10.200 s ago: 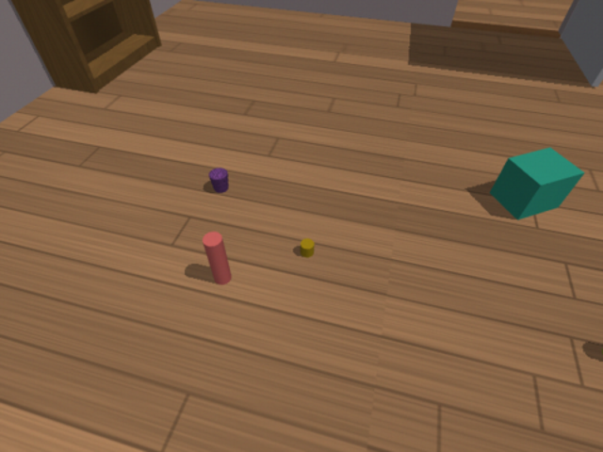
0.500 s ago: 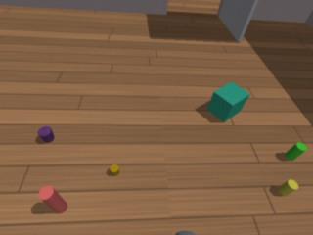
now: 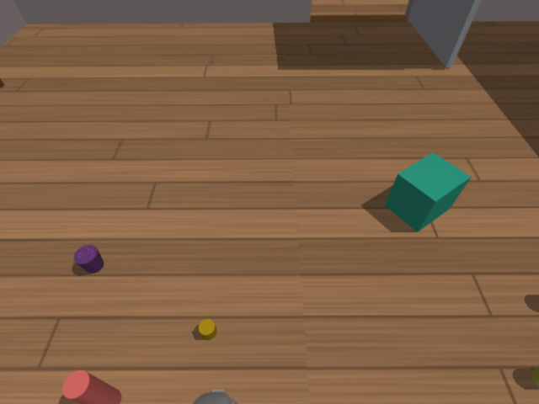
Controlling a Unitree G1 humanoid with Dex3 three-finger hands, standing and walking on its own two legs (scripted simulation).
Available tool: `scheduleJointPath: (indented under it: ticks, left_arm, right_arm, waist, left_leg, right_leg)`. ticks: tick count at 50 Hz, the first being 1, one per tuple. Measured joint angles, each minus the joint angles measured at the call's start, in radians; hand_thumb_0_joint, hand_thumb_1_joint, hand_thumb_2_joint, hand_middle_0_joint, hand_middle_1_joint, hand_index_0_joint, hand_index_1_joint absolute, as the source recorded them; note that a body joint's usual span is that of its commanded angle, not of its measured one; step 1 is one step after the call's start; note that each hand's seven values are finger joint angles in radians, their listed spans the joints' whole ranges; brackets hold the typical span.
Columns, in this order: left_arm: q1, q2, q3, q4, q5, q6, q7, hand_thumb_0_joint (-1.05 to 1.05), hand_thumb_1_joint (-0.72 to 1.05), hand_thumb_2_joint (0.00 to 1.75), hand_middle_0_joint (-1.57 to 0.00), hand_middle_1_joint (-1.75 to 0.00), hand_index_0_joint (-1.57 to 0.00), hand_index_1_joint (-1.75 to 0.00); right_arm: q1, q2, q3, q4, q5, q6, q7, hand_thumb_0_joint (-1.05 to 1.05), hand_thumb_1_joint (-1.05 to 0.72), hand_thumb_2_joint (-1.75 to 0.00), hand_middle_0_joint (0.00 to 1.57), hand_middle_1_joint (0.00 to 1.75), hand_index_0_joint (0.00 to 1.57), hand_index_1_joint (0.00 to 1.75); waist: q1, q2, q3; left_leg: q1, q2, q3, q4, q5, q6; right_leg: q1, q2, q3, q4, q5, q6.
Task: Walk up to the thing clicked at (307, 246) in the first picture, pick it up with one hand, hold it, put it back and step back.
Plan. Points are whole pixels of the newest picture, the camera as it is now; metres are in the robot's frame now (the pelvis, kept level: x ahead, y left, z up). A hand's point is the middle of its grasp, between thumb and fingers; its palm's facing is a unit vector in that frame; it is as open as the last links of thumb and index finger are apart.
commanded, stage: walk up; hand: left
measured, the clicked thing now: (207, 329) +0.48 +0.24 -0.74
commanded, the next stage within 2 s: stand in 1.58 s
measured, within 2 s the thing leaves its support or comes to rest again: neither
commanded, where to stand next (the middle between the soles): +0.12 +0.00 m, yaw +0 degrees
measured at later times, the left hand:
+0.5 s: hand out of the picture +0.14 +0.27 -0.16, palm faces -0.06 -0.92 -0.39, open 7.4 cm
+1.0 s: hand (134, 368) +0.21 +0.25 -0.14, palm faces -0.05 -0.94 -0.34, open 7.4 cm
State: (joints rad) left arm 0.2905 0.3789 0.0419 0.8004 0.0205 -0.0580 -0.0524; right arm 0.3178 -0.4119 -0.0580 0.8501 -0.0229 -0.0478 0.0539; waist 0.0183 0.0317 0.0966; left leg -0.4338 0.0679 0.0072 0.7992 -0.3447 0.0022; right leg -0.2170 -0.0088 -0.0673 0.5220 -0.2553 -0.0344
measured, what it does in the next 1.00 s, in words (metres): walks ahead: left foot, then right foot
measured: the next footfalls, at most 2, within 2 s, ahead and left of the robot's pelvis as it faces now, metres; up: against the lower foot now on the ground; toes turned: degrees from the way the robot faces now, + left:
left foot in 0.08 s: +0.15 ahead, +0.13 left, +0.00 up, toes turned -1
right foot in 0.36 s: +0.13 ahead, -0.14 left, +0.00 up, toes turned -3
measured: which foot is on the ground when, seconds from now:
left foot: up 0.00-0.06, down 0.08-1.00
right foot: down 0.00-0.10, up 0.12-0.34, down 0.36-1.00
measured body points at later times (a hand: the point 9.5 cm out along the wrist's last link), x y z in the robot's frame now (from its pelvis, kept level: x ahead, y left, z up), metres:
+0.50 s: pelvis +0.09 +0.00 -0.01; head +0.10 +0.00 +0.44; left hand +0.14 +0.32 -0.13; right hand +0.17 -0.31 -0.13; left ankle +0.12 +0.13 -0.73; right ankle +0.09 -0.14 -0.73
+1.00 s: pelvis +0.10 +0.00 +0.01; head +0.11 +0.00 +0.46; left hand +0.21 +0.30 -0.12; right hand +0.18 -0.31 -0.12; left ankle +0.12 +0.13 -0.73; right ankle +0.09 -0.14 -0.73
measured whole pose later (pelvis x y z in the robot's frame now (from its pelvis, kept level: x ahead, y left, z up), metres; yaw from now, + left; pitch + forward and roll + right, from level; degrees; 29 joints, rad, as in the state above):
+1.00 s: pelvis +0.10 +0.00 +0.01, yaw -2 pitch -3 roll +0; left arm 0.06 0.36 0.00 1.12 0.00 -0.01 -0.01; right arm 0.08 -0.36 0.00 1.14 0.00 -0.01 0.02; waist 0.00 0.00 0.05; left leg -0.14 0.04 0.02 0.38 -0.19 -0.03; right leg -0.11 -0.03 -0.02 0.37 -0.21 0.03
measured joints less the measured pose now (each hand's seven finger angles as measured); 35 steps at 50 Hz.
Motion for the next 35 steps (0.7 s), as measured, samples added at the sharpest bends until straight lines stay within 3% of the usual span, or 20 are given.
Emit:
scheduleJointPath:
  ticks: [5,8,10,15,18,19,22,25,35]
  left_arm:
    - [0.014,0.024,-0.010,0.020,-0.011,0.033,0.018,0.01,0.90,0.90,-0.20,-0.30,-0.21,-0.30]
    - [-0.002,0.031,-0.011,0.048,-0.015,0.061,0.028,0.01,0.90,0.90,-0.20,-0.30,-0.20,-0.30]
    - [-0.003,0.036,-0.012,0.064,-0.012,0.066,0.030,0.01,0.90,0.90,-0.20,-0.30,-0.20,-0.30]
    - [0.002,0.038,-0.007,0.093,-0.009,0.052,0.024,0.01,0.90,0.90,-0.20,-0.30,-0.20,-0.30]
    - [0.002,0.037,-0.004,0.110,-0.004,0.037,0.031,0.01,0.90,0.90,-0.20,-0.30,-0.20,-0.30]
    - [-0.002,0.032,-0.002,0.120,0.001,0.032,0.036,0.01,0.90,0.90,-0.20,-0.30,-0.20,-0.30]
    - [-0.014,0.022,-0.013,0.143,0.004,0.029,0.038,0.01,0.90,0.90,-0.20,-0.30,-0.20,-0.30]
    - [-0.041,0.010,-0.028,0.163,-0.003,0.034,0.039,0.01,0.90,0.90,-0.20,-0.30,-0.20,-0.30]
    - [-0.168,-0.003,-0.044,0.215,-0.023,0.032,0.047,0.01,0.90,0.90,-0.20,-0.30,-0.20,-0.30]
  right_arm:
    - [-0.023,0.002,-0.002,0.016,-0.005,-0.012,-0.028,0.01,-0.91,-0.89,0.20,0.30,0.20,0.30]
    - [-0.048,0.024,0.008,0.012,-0.005,-0.017,-0.030,0.01,-0.91,-0.89,0.20,0.30,0.20,0.30]
    - [-0.059,0.037,0.017,0.000,-0.004,-0.016,-0.030,0.01,-0.91,-0.89,0.20,0.30,0.20,0.30]
    - [-0.073,0.036,0.032,-0.013,-0.006,-0.010,-0.032,0.01,-0.90,-0.89,0.21,0.30,0.21,0.30]
    - [-0.083,0.021,0.036,-0.006,0.003,0.009,-0.031,0.01,-0.90,-0.89,0.21,0.30,0.21,0.30]
    - [-0.091,0.016,0.036,0.003,0.009,0.019,-0.033,0.01,-0.90,-0.89,0.21,0.30,0.21,0.30]
    - [-0.110,0.019,0.036,0.039,0.020,0.042,-0.039,0.01,-0.90,-0.89,0.20,0.30,0.20,0.30]
    - [-0.126,0.021,0.038,0.078,0.027,0.035,-0.038,0.01,-0.91,-0.89,0.20,0.30,0.20,0.30]
    - [-0.186,0.059,0.064,0.189,0.030,0.033,-0.031,0.01,-0.91,-0.89,0.20,0.30,0.20,0.30]
  waist:
    - [0.013,-0.039,0.005]
    - [0.009,-0.076,0.011]
    - [0.002,-0.083,0.010]
    - [-0.012,-0.073,-0.001]
    - [-0.011,-0.050,-0.009]
    - [-0.010,-0.034,-0.009]
    - [-0.002,-0.019,-0.019]
    - [-0.002,-0.014,-0.019]
    - [-0.011,-0.027,-0.020]
  left_leg:
    - [0.064,-0.025,0.024,-0.199,0.179,0.003]
    - [0.061,-0.037,0.040,-0.151,0.122,0.012]
    - [0.077,-0.029,0.043,-0.159,0.109,0.019]
    - [0.107,-0.011,0.045,-0.179,0.095,0.007]
    - [0.094,0.002,0.038,-0.125,0.054,-0.010]
    - [0.088,0.013,0.030,-0.100,0.037,-0.016]
    - [0.091,-0.011,0.003,-0.073,-0.057,0.001]
    - [0.128,-0.029,0.006,-0.139,0.051,-0.011]
    - [0.206,-0.035,0.009,-0.248,0.071,-0.022]
  right_leg:
    - [-0.021,-0.021,0.013,0.139,-0.114,0.032]
    - [-0.081,-0.007,0.067,0.311,-0.248,0.003]
    - [-0.123,0.008,0.078,0.406,-0.285,-0.004]
    - [-0.134,-0.019,0.063,0.296,-0.225,0.003]
    - [-0.081,-0.020,0.055,0.125,-0.081,0.012]
    - [-0.074,-0.011,0.049,0.117,-0.044,0.030]
    - [-0.074,-0.015,0.050,0.141,-0.072,0.046]
    - [-0.061,-0.030,0.057,0.142,-0.086,0.057]
    - [0.013,-0.035,0.055,0.036,-0.049,0.060]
